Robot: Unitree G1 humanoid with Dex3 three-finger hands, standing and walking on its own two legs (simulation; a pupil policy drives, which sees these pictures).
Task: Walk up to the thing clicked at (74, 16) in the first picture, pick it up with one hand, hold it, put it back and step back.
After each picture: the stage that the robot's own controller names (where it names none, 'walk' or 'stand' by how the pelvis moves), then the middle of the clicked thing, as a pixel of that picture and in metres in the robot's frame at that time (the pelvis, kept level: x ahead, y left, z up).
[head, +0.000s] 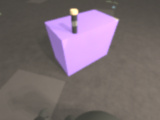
stand; (74, 22) +0.95 +0.23 +0.11
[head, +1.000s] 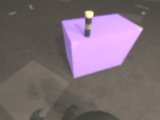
rise first; (88, 25) +0.88 +0.11 +0.11
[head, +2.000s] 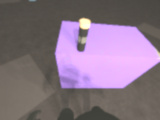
rise first; (82, 37) +0.59 +0.11 +0.13
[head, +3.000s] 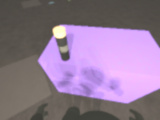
stand; (62, 46) +0.47 +0.23 +0.13
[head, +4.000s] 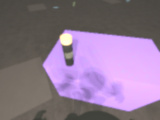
stand; (68, 52) +0.45 +0.19 +0.11
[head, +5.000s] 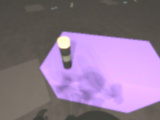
stand; (66, 55) +0.43 +0.20 +0.10
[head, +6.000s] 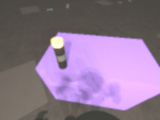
stand; (60, 55) +0.43 +0.23 +0.10
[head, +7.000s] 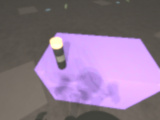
stand; (59, 55) +0.42 +0.24 +0.10
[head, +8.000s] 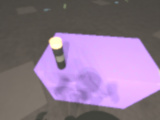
rise first; (59, 55) +0.42 +0.24 +0.10
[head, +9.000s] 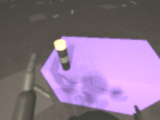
rise first; (63, 56) +0.42 +0.24 +0.11
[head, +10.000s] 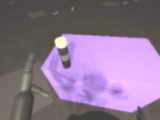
go down; (64, 54) +0.43 +0.24 +0.11
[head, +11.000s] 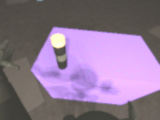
go down; (60, 54) +0.41 +0.21 +0.12
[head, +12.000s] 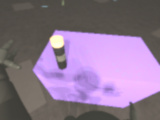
approach; (60, 54) +0.42 +0.22 +0.12
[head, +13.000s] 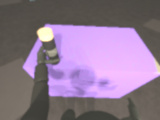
close; (51, 49) +0.43 +0.25 +0.14
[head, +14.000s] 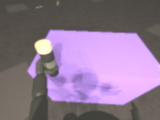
lift; (49, 61) +0.35 +0.26 +0.14
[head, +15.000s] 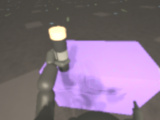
lift; (61, 52) +0.33 +0.18 +0.26
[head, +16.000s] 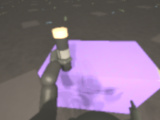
hold; (63, 51) +0.36 +0.18 +0.24
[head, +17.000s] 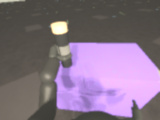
hold; (63, 47) +0.35 +0.17 +0.28
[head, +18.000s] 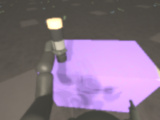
crouch; (58, 43) +0.40 +0.21 +0.27
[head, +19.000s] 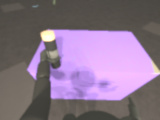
lower; (52, 51) +0.43 +0.25 +0.13
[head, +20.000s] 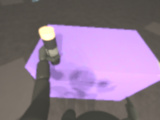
lower; (51, 48) +0.42 +0.25 +0.15
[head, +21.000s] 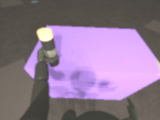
lower; (50, 50) +0.42 +0.26 +0.15
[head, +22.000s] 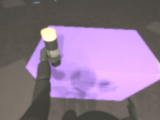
lower; (53, 50) +0.42 +0.25 +0.14
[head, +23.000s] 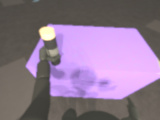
lower; (52, 49) +0.43 +0.25 +0.15
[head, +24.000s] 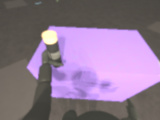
withdraw; (54, 52) +0.41 +0.24 +0.14
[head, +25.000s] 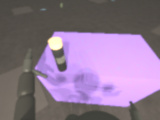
sink last; (59, 56) +0.40 +0.22 +0.13
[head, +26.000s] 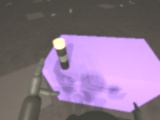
stand; (62, 56) +0.42 +0.25 +0.11
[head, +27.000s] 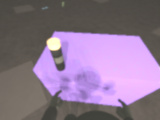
stand; (57, 56) +0.40 +0.24 +0.11
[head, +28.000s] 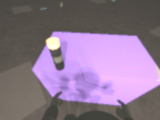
stand; (57, 56) +0.41 +0.25 +0.11
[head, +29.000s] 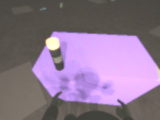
stand; (56, 56) +0.41 +0.25 +0.11
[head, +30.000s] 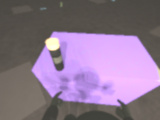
stand; (56, 56) +0.40 +0.25 +0.11
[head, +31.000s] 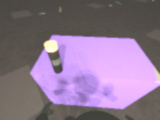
stand; (55, 59) +0.39 +0.25 +0.11
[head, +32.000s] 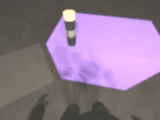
walk; (70, 30) +0.59 +0.18 +0.13
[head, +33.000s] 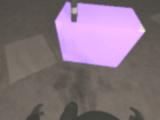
walk; (73, 9) +0.98 +0.25 +0.13
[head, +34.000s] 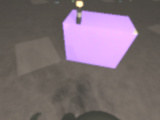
stand; (79, 13) +1.15 +0.21 +0.12
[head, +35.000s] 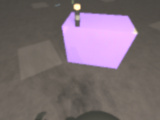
stand; (77, 16) +1.14 +0.23 +0.10
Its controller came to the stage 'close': yes
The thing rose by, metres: 0.21
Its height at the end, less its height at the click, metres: +0.00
